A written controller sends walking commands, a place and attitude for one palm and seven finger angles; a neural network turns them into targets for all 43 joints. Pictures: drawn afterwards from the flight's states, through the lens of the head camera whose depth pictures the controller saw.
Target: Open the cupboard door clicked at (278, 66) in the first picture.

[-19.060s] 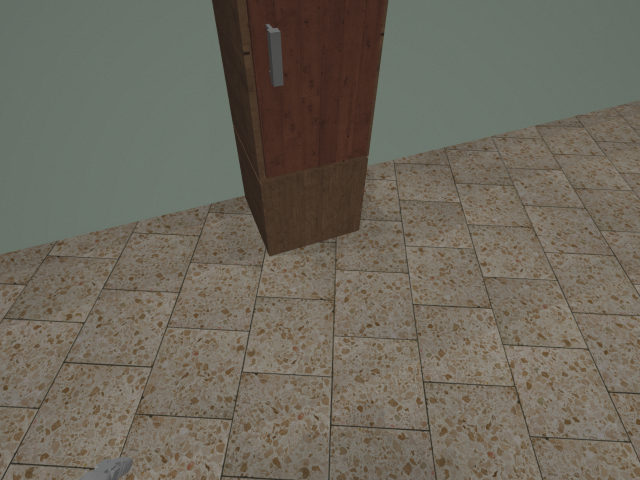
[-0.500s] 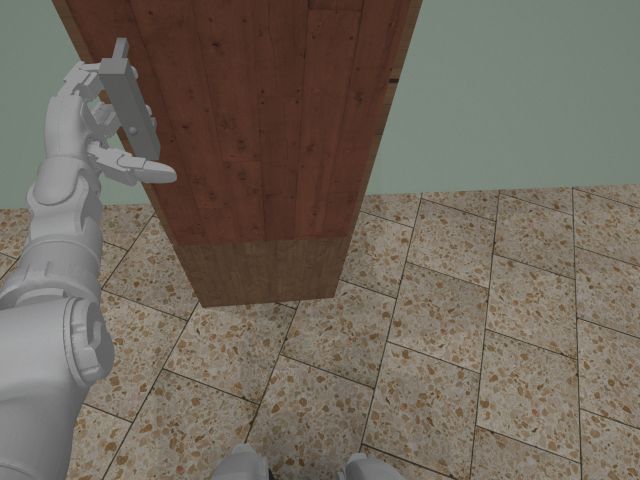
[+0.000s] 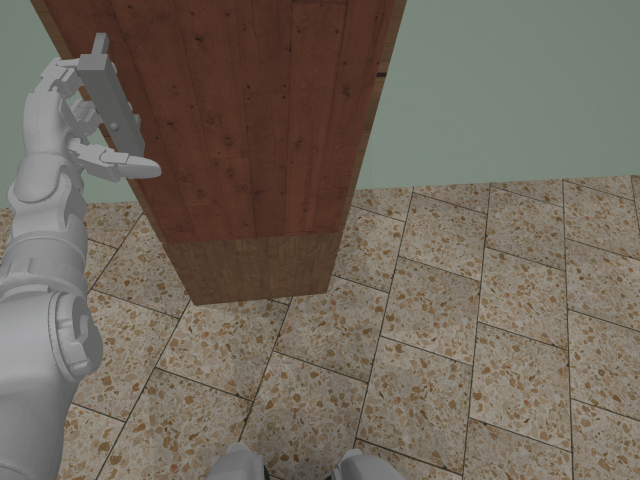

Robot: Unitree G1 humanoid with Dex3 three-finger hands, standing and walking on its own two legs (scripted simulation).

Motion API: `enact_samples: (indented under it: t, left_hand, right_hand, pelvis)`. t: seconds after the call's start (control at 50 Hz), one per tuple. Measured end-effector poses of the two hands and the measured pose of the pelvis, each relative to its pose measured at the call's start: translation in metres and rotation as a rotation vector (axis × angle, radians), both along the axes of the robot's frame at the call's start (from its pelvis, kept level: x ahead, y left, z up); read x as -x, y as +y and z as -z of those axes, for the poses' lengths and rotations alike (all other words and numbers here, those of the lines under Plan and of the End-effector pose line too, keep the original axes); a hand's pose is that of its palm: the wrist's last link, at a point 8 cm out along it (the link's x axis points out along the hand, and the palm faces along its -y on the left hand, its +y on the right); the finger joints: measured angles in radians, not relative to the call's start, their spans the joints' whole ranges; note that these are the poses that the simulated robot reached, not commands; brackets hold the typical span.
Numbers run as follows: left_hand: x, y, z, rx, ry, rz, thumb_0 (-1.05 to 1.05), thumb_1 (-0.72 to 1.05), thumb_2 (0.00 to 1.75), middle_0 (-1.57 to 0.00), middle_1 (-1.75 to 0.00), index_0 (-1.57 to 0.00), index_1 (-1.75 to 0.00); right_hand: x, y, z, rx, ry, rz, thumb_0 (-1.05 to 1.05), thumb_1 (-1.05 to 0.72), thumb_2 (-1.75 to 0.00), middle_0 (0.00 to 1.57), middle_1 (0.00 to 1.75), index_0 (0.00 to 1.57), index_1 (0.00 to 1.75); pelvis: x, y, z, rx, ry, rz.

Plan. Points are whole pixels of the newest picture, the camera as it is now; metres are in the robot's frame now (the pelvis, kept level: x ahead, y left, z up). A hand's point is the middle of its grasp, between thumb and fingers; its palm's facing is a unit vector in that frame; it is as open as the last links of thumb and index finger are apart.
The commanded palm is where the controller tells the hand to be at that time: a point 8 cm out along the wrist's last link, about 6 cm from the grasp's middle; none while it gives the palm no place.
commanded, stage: close the thumb around the handle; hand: left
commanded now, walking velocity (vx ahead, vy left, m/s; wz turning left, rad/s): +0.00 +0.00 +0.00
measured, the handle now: (118, 98) +0.56 +0.20 +0.11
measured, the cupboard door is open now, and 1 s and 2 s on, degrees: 0 0 45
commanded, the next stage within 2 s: pull the door open along its arc in 0.78 s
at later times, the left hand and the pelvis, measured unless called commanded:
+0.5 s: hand (120, 124) +0.52 +0.19 +0.12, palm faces +0.05 -1.00 +0.00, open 9.1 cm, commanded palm +0.49 +0.24 +0.11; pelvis +0.01 +0.00 +0.00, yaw +0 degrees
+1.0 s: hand (133, 132) +0.51 +0.18 +0.11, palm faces +0.07 -1.00 +0.01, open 6.1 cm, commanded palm +0.47 +0.22 +0.11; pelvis +0.00 +0.00 +0.00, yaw +0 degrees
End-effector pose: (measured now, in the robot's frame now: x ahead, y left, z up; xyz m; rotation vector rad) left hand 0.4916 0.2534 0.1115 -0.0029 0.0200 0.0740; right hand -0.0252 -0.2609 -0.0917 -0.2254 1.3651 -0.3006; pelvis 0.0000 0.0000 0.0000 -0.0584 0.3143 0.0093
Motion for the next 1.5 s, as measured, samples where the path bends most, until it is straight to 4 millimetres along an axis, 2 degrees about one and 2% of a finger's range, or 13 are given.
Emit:
enact_samples:
  t: [0.16, 0.26, 0.48, 0.62, 0.7, 1.0, 1.1, 1.18, 1.26, 1.36, 1.5]
  left_hand:
    - [-0.003, -0.006, 0.003, 0.016, 0.009, 0.026, -0.01, -0.48, 0.31, -0.30, -1.20, -0.31, -1.20]
    - [-0.006, -0.008, 0.005, 0.021, 0.007, 0.017, -0.01, -0.36, 0.36, -0.31, -1.21, -0.32, -1.21]
    - [-0.001, -0.008, -0.004, 0.001, -0.022, 0.018, 0.00, 0.15, 0.58, -0.34, -1.27, -0.36, -1.27]
    - [0.003, -0.011, 0.002, 0.012, 0.024, 0.017, 0.01, 0.53, 0.75, -0.37, -1.31, -0.38, -1.31]
    - [0.004, -0.019, 0.001, -0.004, -0.004, 0.031, 0.01, 0.65, 0.81, -0.38, -1.33, -0.39, -1.33]
    - [0.008, -0.022, 0.002, 0.007, -0.004, 0.004, 0.02, 0.67, 0.80, -0.33, -1.35, -0.35, -1.35]
    - [0.017, -0.024, 0.002, 0.005, -0.015, 0.005, 0.01, 0.67, 0.77, -0.32, -1.35, -0.34, -1.35]
    - [0.031, -0.026, 0.003, 0.006, -0.023, 0.013, 0.01, 0.67, 0.74, -0.32, -1.35, -0.33, -1.35]
    - [0.053, -0.031, 0.004, 0.007, -0.036, 0.028, 0.01, 0.66, 0.71, -0.32, -1.35, -0.32, -1.34]
    - [0.094, -0.048, 0.005, 0.045, -0.057, 0.012, 0.02, 0.65, 0.69, -0.31, -1.34, -0.30, -1.31]
    - [0.159, -0.093, 0.005, 0.115, -0.059, -0.179, 0.05, 0.61, 0.68, -0.30, -1.33, -0.32, -1.29]
  right_hand:
    - [-0.013, -0.004, 0.000, 0.013, -0.012, -0.020, 0.00, -0.91, -0.90, 0.20, 0.30, 0.20, 0.30]
    - [-0.019, -0.003, 0.001, 0.009, -0.031, -0.024, 0.00, -0.91, -0.90, 0.20, 0.30, 0.20, 0.30]
    - [-0.024, 0.007, 0.006, -0.032, -0.032, -0.014, 0.00, -0.91, -0.90, 0.20, 0.30, 0.20, 0.30]
    - [-0.028, 0.007, 0.006, -0.035, -0.047, -0.022, 0.00, -0.91, -0.90, 0.20, 0.30, 0.20, 0.30]
    - [-0.027, 0.004, 0.006, -0.027, -0.054, -0.029, 0.00, -0.91, -0.90, 0.20, 0.30, 0.20, 0.30]
    - [-0.006, -0.004, 0.003, -0.011, -0.035, 0.000, 0.00, -0.91, -0.90, 0.20, 0.30, 0.20, 0.30]
    - [-0.008, -0.002, 0.004, -0.030, -0.038, 0.006, 0.00, -0.91, -0.90, 0.20, 0.30, 0.20, 0.30]
    - [-0.023, 0.000, 0.004, -0.049, -0.079, 0.007, 0.00, -0.91, -0.90, 0.20, 0.30, 0.20, 0.30]
    - [-0.051, 0.003, 0.002, -0.071, -0.161, -0.008, 0.00, -0.91, -0.90, 0.20, 0.30, 0.20, 0.30]
    - [-0.100, 0.008, -0.005, -0.100, -0.309, -0.061, 0.00, -0.91, -0.90, 0.20, 0.30, 0.20, 0.30]
    - [-0.180, 0.026, -0.021, -0.159, -0.506, -0.214, 0.00, -0.91, -0.90, 0.20, 0.30, 0.20, 0.30]
  pelvis:
    - [-0.002, 0.001, 0.001, 0.003, 0.007, -0.009]
    - [-0.004, 0.002, 0.001, 0.001, 0.009, -0.003]
    - [-0.010, 0.003, -0.001, -0.002, -0.001, 0.002]
    - [-0.007, 0.002, -0.002, -0.004, -0.012, -0.004]
    - [-0.004, 0.002, 0.000, -0.004, -0.010, -0.005]
    - [0.002, -0.003, -0.001, -0.007, -0.015, 0.004]
    - [-0.002, -0.002, -0.003, -0.012, -0.023, 0.012]
    - [-0.008, -0.002, -0.006, -0.017, -0.042, 0.018]
    - [-0.014, -0.002, -0.011, -0.022, -0.068, 0.023]
    - [-0.020, -0.001, -0.015, -0.029, -0.105, 0.029]
    - [-0.019, -0.004, -0.018, -0.046, -0.157, 0.014]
